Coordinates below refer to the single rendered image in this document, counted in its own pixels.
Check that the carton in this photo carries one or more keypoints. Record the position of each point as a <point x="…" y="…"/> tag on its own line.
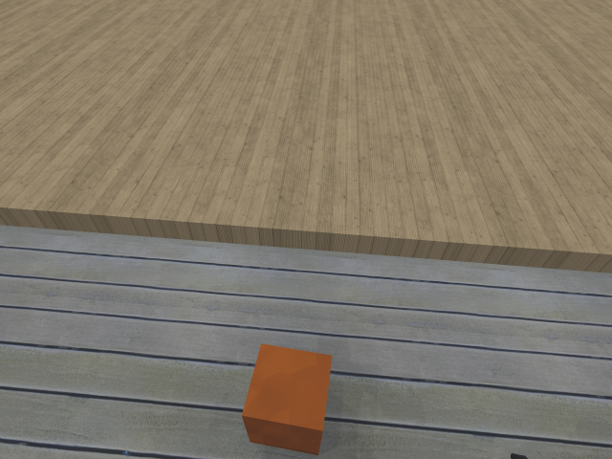
<point x="286" y="402"/>

